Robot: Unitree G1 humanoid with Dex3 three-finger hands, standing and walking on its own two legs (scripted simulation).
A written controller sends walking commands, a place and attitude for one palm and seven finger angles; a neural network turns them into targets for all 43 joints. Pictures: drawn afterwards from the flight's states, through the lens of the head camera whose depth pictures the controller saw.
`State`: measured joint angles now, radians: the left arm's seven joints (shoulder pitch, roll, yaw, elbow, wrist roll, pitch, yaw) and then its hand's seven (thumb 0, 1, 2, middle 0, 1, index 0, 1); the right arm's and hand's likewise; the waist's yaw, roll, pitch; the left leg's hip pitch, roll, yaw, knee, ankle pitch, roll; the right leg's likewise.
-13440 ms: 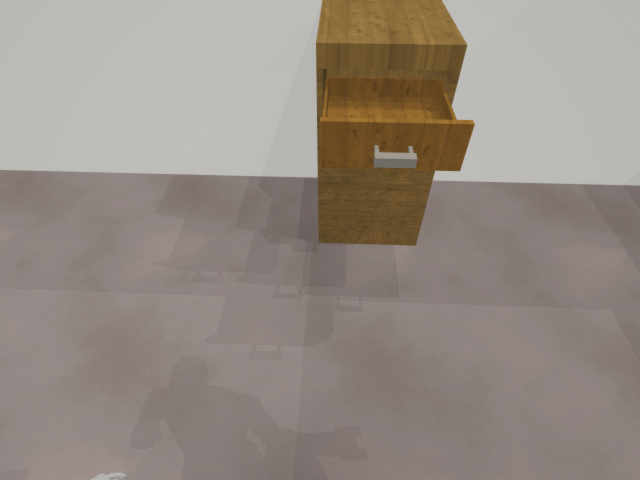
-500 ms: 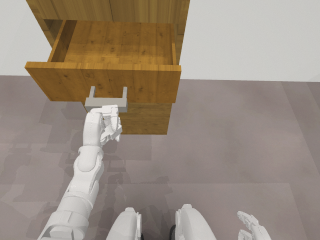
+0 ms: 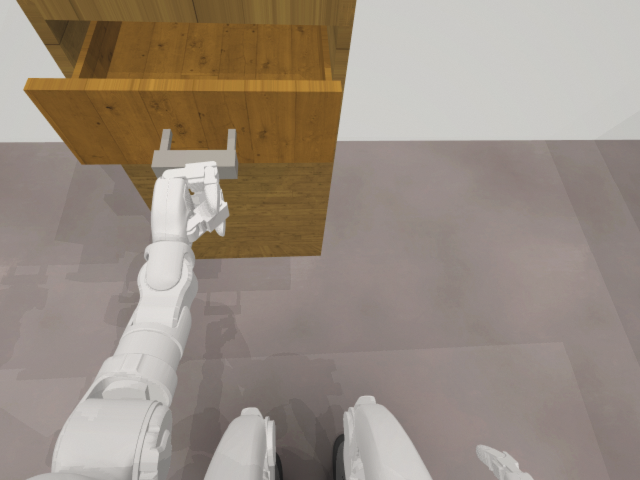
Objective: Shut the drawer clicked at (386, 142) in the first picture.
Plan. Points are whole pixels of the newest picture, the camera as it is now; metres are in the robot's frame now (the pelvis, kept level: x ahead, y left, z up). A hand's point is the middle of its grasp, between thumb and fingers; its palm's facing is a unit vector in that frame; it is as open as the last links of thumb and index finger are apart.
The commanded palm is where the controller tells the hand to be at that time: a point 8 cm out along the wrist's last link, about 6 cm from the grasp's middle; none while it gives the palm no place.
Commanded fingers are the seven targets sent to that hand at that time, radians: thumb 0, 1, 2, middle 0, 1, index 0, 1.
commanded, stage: push the drawer shut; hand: left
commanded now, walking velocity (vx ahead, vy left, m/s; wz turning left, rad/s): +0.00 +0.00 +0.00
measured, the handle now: (198, 150) +0.53 +0.14 +0.03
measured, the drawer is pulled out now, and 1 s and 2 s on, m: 0.12 0.00 0.00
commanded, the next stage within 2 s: pull the fist back off the drawer in 1.38 s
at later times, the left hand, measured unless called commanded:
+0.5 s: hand (227, 158) +0.52 +0.10 +0.02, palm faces +0.01 -1.00 -0.04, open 3.2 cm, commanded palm +0.50 +0.15 +0.03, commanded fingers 0.00 0.90 0.90 -1.40 -1.60 -1.40 -1.60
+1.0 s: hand (229, 130) +0.57 +0.10 +0.03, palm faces +0.01 -1.00 -0.04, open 3.3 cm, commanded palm +0.56 +0.14 +0.03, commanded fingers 0.00 0.90 0.90 -1.40 -1.60 -1.40 -1.60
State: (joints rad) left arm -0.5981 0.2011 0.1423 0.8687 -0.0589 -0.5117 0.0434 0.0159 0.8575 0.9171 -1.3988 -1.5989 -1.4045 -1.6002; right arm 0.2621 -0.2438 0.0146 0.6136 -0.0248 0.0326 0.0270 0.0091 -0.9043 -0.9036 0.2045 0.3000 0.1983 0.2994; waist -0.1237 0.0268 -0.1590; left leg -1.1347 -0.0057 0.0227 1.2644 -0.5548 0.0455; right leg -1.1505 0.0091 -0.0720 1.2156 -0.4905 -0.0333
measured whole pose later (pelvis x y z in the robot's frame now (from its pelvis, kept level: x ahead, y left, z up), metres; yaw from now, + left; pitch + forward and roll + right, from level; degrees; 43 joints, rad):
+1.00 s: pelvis +0.00 +0.00 -0.02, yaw -2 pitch +31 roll -4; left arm -1.09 0.44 0.34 1.27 0.04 -0.48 0.02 0.02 0.87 0.92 -1.40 -1.60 -1.40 -1.60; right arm 0.35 -0.25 0.05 0.62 -0.07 0.10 0.06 0.00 -0.90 -0.90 0.20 0.30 0.20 0.30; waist -0.25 0.05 -0.14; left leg -1.31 0.02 0.00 1.33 -0.57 0.05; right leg -1.31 0.03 -0.09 1.24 -0.49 -0.03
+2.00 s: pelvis -0.03 +0.01 -0.03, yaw -2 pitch +33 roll -6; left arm -1.23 0.52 0.31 1.32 0.07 -0.38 0.03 0.00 0.79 0.98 -1.40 -1.60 -1.40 -1.60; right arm 0.40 -0.25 0.09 0.63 -0.08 0.03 0.07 0.00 -0.90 -0.90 0.21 0.30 0.20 0.30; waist -0.30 0.05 -0.13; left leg -1.44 0.02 -0.02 1.39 -0.53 0.06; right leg -1.41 0.03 -0.12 1.27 -0.44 -0.03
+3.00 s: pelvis +0.05 +0.00 +0.10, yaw +0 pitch +5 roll -1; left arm 0.05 0.29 0.05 0.11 -0.07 -0.08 0.06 0.02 0.90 0.90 -1.40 -1.60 -1.40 -1.60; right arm 0.19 -0.23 0.04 0.50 0.05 0.07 -0.07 0.01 -0.91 -0.90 0.20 0.30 0.20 0.30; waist 0.00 0.04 -0.07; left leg -0.36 -0.01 0.03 0.66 -0.39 0.04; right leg -0.39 0.03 -0.04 0.63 -0.33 -0.03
